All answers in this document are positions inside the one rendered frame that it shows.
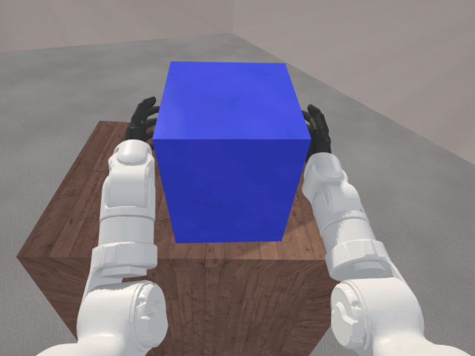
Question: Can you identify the right robot hand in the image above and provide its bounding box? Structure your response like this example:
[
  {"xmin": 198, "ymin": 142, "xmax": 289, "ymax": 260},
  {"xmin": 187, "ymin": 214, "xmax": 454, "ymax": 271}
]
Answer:
[{"xmin": 301, "ymin": 104, "xmax": 331, "ymax": 164}]

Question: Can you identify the right robot upper arm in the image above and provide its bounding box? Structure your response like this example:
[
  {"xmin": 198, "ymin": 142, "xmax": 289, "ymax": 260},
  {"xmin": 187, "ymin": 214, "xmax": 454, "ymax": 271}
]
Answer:
[{"xmin": 330, "ymin": 277, "xmax": 470, "ymax": 356}]

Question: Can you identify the carton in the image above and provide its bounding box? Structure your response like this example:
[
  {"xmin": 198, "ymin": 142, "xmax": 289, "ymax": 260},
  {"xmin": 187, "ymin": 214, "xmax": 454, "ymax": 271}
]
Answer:
[{"xmin": 152, "ymin": 62, "xmax": 311, "ymax": 243}]

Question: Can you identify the robot left forearm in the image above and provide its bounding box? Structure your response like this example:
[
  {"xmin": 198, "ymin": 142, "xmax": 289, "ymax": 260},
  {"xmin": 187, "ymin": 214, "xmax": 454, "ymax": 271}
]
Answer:
[{"xmin": 76, "ymin": 139, "xmax": 157, "ymax": 339}]

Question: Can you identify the left robot hand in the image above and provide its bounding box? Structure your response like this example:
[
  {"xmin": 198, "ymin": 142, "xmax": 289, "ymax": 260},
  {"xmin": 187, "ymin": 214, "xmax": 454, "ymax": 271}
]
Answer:
[{"xmin": 124, "ymin": 96, "xmax": 160, "ymax": 150}]

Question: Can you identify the robot right forearm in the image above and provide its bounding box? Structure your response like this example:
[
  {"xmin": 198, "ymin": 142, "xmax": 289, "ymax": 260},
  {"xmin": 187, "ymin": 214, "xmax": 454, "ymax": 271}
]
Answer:
[{"xmin": 302, "ymin": 152, "xmax": 424, "ymax": 330}]

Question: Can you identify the left robot upper arm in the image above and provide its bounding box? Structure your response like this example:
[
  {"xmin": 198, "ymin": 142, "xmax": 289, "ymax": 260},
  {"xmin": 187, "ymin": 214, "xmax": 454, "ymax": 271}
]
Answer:
[{"xmin": 37, "ymin": 280, "xmax": 168, "ymax": 356}]

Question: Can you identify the pedestal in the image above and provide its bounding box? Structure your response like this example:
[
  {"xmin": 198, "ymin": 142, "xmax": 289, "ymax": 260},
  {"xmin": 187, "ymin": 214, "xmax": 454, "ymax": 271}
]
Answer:
[{"xmin": 16, "ymin": 121, "xmax": 341, "ymax": 356}]

